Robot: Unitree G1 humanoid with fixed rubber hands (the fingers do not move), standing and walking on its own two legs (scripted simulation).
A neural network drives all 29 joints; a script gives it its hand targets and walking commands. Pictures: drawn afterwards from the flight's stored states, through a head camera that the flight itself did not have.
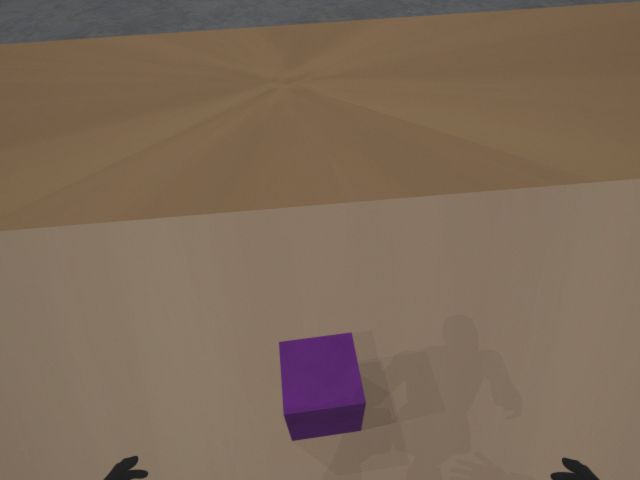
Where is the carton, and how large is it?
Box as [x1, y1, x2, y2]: [279, 332, 365, 440]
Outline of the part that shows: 351,332 279,342 283,411 292,440 360,430 365,401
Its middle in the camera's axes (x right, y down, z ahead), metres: +0.01 +0.42 +1.13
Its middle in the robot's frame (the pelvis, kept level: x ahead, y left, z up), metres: +0.47 +0.05 -0.66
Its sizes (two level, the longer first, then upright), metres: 0.210 0.200 0.250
